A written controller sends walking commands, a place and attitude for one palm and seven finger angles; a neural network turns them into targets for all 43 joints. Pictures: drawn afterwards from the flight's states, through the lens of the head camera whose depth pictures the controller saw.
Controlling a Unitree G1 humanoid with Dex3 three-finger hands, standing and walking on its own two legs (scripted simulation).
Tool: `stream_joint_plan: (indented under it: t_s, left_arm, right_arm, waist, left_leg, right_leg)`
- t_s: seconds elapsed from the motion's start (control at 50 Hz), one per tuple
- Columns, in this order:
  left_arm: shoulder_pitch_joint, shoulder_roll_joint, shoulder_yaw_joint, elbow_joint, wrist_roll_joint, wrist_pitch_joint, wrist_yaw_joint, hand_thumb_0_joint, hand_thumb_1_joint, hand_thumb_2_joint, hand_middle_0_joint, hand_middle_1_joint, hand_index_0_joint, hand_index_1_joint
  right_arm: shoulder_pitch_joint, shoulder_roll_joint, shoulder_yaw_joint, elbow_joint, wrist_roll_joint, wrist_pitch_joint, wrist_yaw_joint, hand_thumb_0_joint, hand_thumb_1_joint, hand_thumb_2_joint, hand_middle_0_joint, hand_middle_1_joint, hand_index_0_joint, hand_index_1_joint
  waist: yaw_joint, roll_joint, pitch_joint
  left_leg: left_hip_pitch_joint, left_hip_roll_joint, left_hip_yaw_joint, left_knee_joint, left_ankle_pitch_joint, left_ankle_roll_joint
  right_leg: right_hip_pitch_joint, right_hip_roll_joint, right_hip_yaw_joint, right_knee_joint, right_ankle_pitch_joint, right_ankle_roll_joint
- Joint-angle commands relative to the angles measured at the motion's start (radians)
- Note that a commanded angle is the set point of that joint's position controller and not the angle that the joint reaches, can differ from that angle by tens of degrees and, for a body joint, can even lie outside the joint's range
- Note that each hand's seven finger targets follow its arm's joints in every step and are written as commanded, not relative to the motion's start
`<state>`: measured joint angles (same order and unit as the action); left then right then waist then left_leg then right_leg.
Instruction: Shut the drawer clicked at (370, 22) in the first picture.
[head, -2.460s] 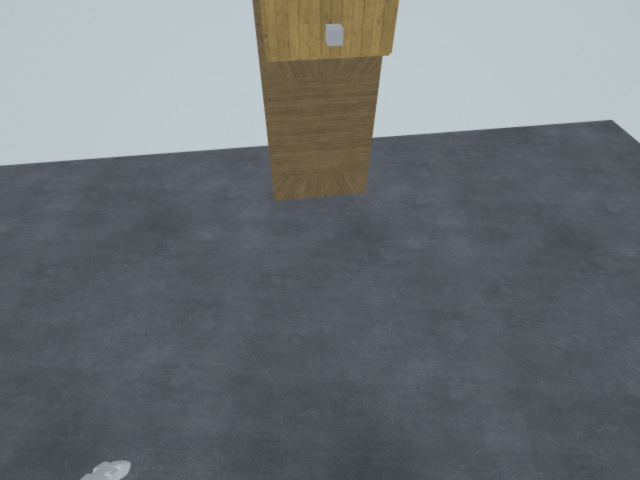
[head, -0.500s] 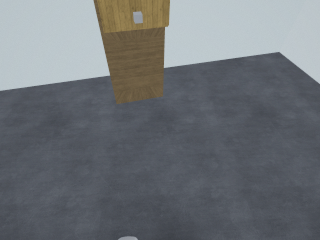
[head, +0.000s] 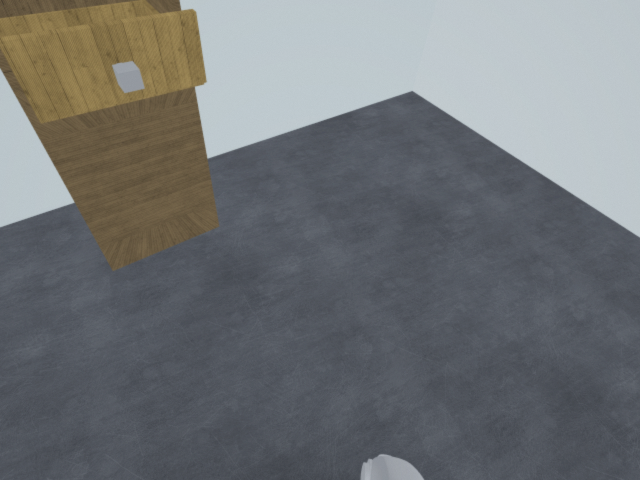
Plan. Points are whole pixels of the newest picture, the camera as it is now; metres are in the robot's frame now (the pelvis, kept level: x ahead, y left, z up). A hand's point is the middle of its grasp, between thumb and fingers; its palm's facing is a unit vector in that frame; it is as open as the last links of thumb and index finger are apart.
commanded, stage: walk to a spot facing it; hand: left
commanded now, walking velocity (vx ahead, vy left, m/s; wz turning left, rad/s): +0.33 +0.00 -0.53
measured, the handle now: (125, 73) +0.86 +0.49 +0.04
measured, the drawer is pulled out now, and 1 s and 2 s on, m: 0.17 0.17 0.17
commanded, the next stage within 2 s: turn to face it in 0.98 s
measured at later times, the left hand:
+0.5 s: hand (270, 350) +0.35 +0.10 -0.16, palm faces -0.25 -0.94 -0.22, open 7.1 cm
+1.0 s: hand (283, 281) +0.50 +0.10 -0.17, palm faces -0.41 -0.90 -0.15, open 7.4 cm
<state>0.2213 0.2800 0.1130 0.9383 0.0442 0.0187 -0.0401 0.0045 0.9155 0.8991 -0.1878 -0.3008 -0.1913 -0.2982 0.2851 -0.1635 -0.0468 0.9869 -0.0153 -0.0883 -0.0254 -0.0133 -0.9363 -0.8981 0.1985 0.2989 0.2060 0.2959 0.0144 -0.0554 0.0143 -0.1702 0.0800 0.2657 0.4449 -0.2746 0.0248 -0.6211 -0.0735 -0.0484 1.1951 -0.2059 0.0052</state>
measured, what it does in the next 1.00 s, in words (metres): walks ahead, turning right: right foot, then left foot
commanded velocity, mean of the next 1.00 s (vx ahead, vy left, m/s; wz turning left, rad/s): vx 0.27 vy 0.00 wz -0.45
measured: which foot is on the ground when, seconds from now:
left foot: down 0.00-0.28, up 0.30-0.72, down 0.74-1.00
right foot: up 0.00-0.28, down 0.30-0.74, up 0.76-1.00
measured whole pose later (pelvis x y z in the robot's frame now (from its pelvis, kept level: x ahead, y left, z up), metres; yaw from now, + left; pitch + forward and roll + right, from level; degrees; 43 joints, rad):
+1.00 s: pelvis +0.39 -0.05 +0.00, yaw -29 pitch -1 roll -1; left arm 0.28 0.20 0.09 1.00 0.03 0.03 -0.04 0.01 0.91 0.90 -0.19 -0.30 -0.19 -0.30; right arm 0.26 -0.17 -0.04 0.98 -0.02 -0.06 -0.03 -0.01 -0.94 -0.90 0.20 0.30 0.21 0.30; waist 0.02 -0.04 0.04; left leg -0.13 0.12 0.28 0.44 -0.27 -0.01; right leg -0.57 -0.09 -0.08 1.06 -0.26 0.03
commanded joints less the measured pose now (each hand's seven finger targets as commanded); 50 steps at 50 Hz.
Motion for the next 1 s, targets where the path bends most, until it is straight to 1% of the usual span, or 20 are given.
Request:
stream_joint_plan:
  t_s: [0.0, 0.1, 0.16, 0.2, 0.24, 0.26, 0.28, 0.3, 0.32, 0.36, 0.42, 0.6, 0.68, 0.7, 0.72, 0.74, 0.78, 0.82, 0.88, 0.98]
  left_arm:
    - [-0.061, -0.053, -0.030, -0.083, -0.001, 0.000, -0.019, 0.000, 0.900, 0.900, -0.200, -0.300, -0.200, -0.300]
    - [-0.237, -0.059, -0.047, -0.129, -0.009, -0.008, -0.022, 0.000, 0.900, 0.900, -0.200, -0.300, -0.200, -0.300]
    - [-0.267, -0.054, -0.051, -0.138, -0.012, -0.016, -0.019, 0.000, 0.900, 0.900, -0.200, -0.300, -0.200, -0.300]
    - [-0.188, -0.028, -0.045, -0.118, -0.012, -0.027, -0.013, 0.000, 0.900, 0.900, -0.200, -0.300, -0.200, -0.300]
    - [0.072, 0.041, -0.022, -0.039, -0.007, -0.046, -0.002, 0.000, 0.900, 0.900, -0.200, -0.300, -0.200, -0.300]
    - [0.188, 0.159, 0.006, -0.010, -0.007, -0.059, 0.011, 0.000, 0.900, 0.900, -0.200, -0.300, -0.200, -0.300]
    - [0.254, 0.249, 0.020, 0.007, -0.033, -0.059, 0.022, 0.000, 0.900, 0.900, -0.200, -0.300, -0.200, -0.300]
    - [0.221, 0.251, 0.022, -0.003, -0.043, -0.053, 0.029, 0.000, 0.900, 0.900, -0.200, -0.300, -0.200, -0.300]
    - [0.128, 0.196, 0.011, -0.028, -0.042, -0.050, 0.033, 0.000, 0.900, 0.900, -0.200, -0.300, -0.200, -0.300]
    - [0.008, 0.104, -0.019, -0.041, -0.035, -0.065, 0.042, 0.000, 0.900, 0.900, -0.200, -0.300, -0.200, -0.300]
    - [-0.020, 0.070, -0.024, -0.023, -0.020, -0.081, 0.044, 0.000, 0.900, 0.900, -0.200, -0.300, -0.200, -0.300]
    - [0.104, 0.072, -0.022, 0.016, -0.021, -0.084, 0.038, 0.000, 0.900, 0.900, -0.200, -0.300, -0.200, -0.300]
    - [0.079, 0.075, -0.016, 0.011, -0.029, -0.073, 0.038, 0.000, 0.900, 0.900, -0.200, -0.300, -0.200, -0.300]
    - [0.087, 0.032, -0.022, 0.000, -0.034, -0.070, 0.031, 0.000, 0.900, 0.900, -0.200, -0.300, -0.200, -0.300]
    - [0.102, -0.022, -0.032, -0.021, -0.038, -0.073, 0.020, 0.000, 0.900, 0.900, -0.200, -0.300, -0.200, -0.300]
    - [0.062, 0.023, -0.025, -0.032, -0.024, -0.075, 0.025, 0.000, 0.900, 0.900, -0.200, -0.300, -0.200, -0.300]
    - [0.016, 0.014, -0.014, -0.018, -0.017, -0.065, 0.011, 0.000, 0.900, 0.900, -0.200, -0.300, -0.200, -0.300]
    - [0.070, -0.014, -0.015, 0.005, -0.012, -0.042, 0.000, 0.000, 0.900, 0.900, -0.200, -0.300, -0.200, -0.300]
    - [0.087, -0.052, -0.018, 0.006, -0.016, -0.013, 0.000, 0.000, 0.900, 0.900, -0.200, -0.300, -0.200, -0.300]
    - [-0.009, -0.080, -0.022, -0.036, -0.018, 0.005, -0.002, 0.000, 0.900, 0.900, -0.200, -0.300, -0.200, -0.300]
  right_arm:
    - [0.113, -0.135, -0.023, -0.014, -0.005, -0.021, 0.001, 0.000, -0.900, -0.900, 0.200, 0.300, 0.200, 0.300]
    - [0.193, -0.154, -0.017, 0.020, -0.014, -0.007, 0.005, 0.000, -0.900, -0.900, 0.200, 0.300, 0.200, 0.300]
    - [0.209, -0.172, -0.019, 0.033, -0.018, 0.003, 0.006, 0.000, -0.900, -0.900, 0.200, 0.300, 0.200, 0.300]
    - [0.206, -0.197, -0.025, 0.034, -0.017, 0.008, 0.006, 0.000, -0.900, -0.900, 0.200, 0.300, 0.200, 0.300]
    - [0.162, -0.217, -0.023, 0.012, -0.006, 0.014, 0.013, 0.000, -0.900, -0.900, 0.200, 0.300, 0.200, 0.300]
    - [0.188, -0.157, -0.013, -0.010, 0.012, 0.016, 0.026, 0.000, -0.900, -0.900, 0.200, 0.300, 0.200, 0.300]
    - [0.157, -0.112, -0.005, -0.050, 0.017, 0.013, 0.016, 0.000, -0.900, -0.900, 0.200, 0.300, 0.200, 0.300]
    - [0.095, -0.145, -0.015, -0.059, 0.015, 0.010, 0.010, 0.000, -0.900, -0.900, 0.200, 0.300, 0.200, 0.300]
    - [0.051, -0.147, -0.023, -0.065, 0.011, 0.015, 0.009, 0.000, -0.900, -0.900, 0.200, 0.300, 0.200, 0.300]
    - [0.064, -0.119, -0.016, -0.032, -0.009, 0.042, 0.013, 0.000, -0.900, -0.900, 0.200, 0.300, 0.200, 0.300]
    - [0.147, -0.083, -0.015, 0.000, -0.014, 0.063, 0.019, 0.000, -0.900, -0.900, 0.200, 0.300, 0.200, 0.300]
    - [-0.126, -0.078, -0.015, -0.105, -0.011, 0.037, 0.045, 0.000, -0.900, -0.900, 0.200, 0.300, 0.200, 0.300]
    - [-0.025, -0.126, -0.023, -0.073, -0.008, 0.019, 0.030, 0.000, -0.900, -0.900, 0.200, 0.300, 0.200, 0.300]
    - [0.089, -0.203, -0.041, -0.043, -0.016, 0.011, 0.016, 0.000, -0.900, -0.900, 0.200, 0.300, 0.200, 0.300]
    - [0.196, -0.314, -0.066, -0.026, -0.024, 0.015, 0.014, 0.000, -0.900, -0.900, 0.200, 0.300, 0.200, 0.300]
    - [0.195, -0.280, -0.050, -0.032, -0.020, 0.021, 0.011, 0.000, -0.900, -0.900, 0.200, 0.300, 0.200, 0.300]
    - [0.086, -0.193, -0.028, -0.056, -0.014, 0.014, 0.005, 0.000, -0.900, -0.900, 0.200, 0.300, 0.200, 0.300]
    - [0.003, -0.142, -0.016, -0.064, -0.009, 0.005, 0.002, 0.000, -0.900, -0.900, 0.200, 0.300, 0.200, 0.300]
    - [0.022, -0.134, -0.012, -0.046, -0.005, 0.002, -0.004, 0.000, -0.900, -0.900, 0.200, 0.300, 0.200, 0.300]
    - [0.039, -0.155, -0.029, -0.031, -0.009, 0.020, -0.003, 0.000, -0.900, -0.900, 0.200, 0.300, 0.200, 0.300]
  waist:
    - [-0.020, 0.137, 0.068]
    - [-0.075, 0.160, 0.114]
    - [-0.072, 0.180, 0.110]
    - [-0.035, 0.183, 0.035]
    - [0.096, 0.136, -0.115]
    - [0.132, -0.039, -0.250]
    - [0.122, -0.139, -0.325]
    - [0.121, -0.032, -0.292]
    - [0.078, 0.017, -0.180]
    - [-0.008, 0.027, -0.014]
    - [-0.072, -0.003, -0.024]
    - [0.017, -0.076, 0.025]
    - [-0.052, -0.009, 0.009]
    - [-0.098, 0.131, -0.054]
    - [-0.123, 0.387, -0.111]
    - [-0.136, 0.310, -0.083]
    - [-0.086, 0.186, 0.036]
    - [-0.022, 0.174, 0.055]
    - [-0.006, 0.200, 0.032]
    - [-0.024, 0.235, 0.059]
  left_leg:
    - [0.125, 0.274, -0.145, -0.254, 0.223, 0.095]
    - [0.161, 0.267, -0.045, -0.222, 0.385, 0.082]
    - [0.215, 0.284, -0.002, -0.169, 0.545, 0.071]
    - [0.264, 0.286, 0.040, -0.007, 0.828, 0.058]
    - [0.095, 0.242, 0.084, 0.360, 0.805, -0.003]
    - [-0.235, 0.150, 0.066, 0.672, 0.222, -0.048]
    - [-0.490, 0.015, -0.051, 0.987, -0.336, -0.086]
    - [-0.507, 0.054, -0.193, 1.019, -0.262, -0.064]
    - [-0.509, 0.086, -0.226, 1.010, -0.171, -0.065]
    - [-0.422, 0.132, -0.236, 0.878, -0.065, -0.073]
    - [-0.321, 0.110, -0.212, 0.709, -0.031, -0.086]
    - [-0.310, 0.034, -0.189, 0.271, 0.015, -0.076]
    - [0.042, -0.007, -0.164, 0.018, 0.068, -0.062]
    - [0.253, 0.124, -0.329, -0.057, -0.009, -0.014]
    - [0.380, 0.407, -0.627, -0.156, -0.033, 0.084]
    - [0.287, 0.458, -0.687, -0.213, -0.120, 0.127]
    - [0.116, 0.390, -0.527, -0.245, -0.096, 0.105]
    - [0.031, 0.326, -0.327, -0.245, 0.050, 0.066]
    - [0.030, 0.284, -0.152, -0.202, 0.354, 0.065]
    - [0.040, 0.271, -0.005, -0.142, 0.496, 0.060]
  right_leg:
    - [-0.154, -0.056, 0.019, -0.144, 0.081, 0.017]
    - [-0.058, -0.019, -0.054, -0.408, 0.077, -0.009]
    - [0.000, 0.016, -0.086, -0.487, 0.030, -0.045]
    - [0.136, 0.073, -0.124, -0.546, -0.056, -0.081]
    - [0.559, 0.110, -0.139, -0.655, 0.042, -0.112]
    - [0.895, -0.137, 0.184, -0.689, 0.064, -0.197]
    - [1.009, -0.376, 0.611, -0.787, 0.314, -0.314]
    - [0.898, -0.360, 0.548, -0.832, 0.276, -0.311]
    - [0.749, -0.326, 0.505, -0.871, 0.154, -0.286]
    - [0.436, -0.230, 0.313, -0.935, 0.115, -0.219]
    - [0.314, -0.148, 0.198, -0.954, 0.113, -0.197]
    - [0.420, -0.134, 0.271, -0.944, 0.016, -0.199]
    - [0.301, -0.065, 0.237, -0.766, 0.073, -0.140]
    - [0.154, 0.017, 0.181, -0.538, 0.039, -0.097]
    - [-0.036, 0.115, 0.019, -0.212, -0.329, -0.040]
    - [-0.071, 0.073, 0.065, -0.048, -0.368, -0.037]
    - [-0.095, -0.002, 0.075, 0.059, -0.221, -0.027]
    - [-0.041, -0.037, 0.053, 0.039, -0.123, -0.005]
    - [-0.004, -0.039, 0.015, -0.030, -0.069, 0.023]
    - [0.043, -0.027, -0.058, -0.291, -0.020, 0.033]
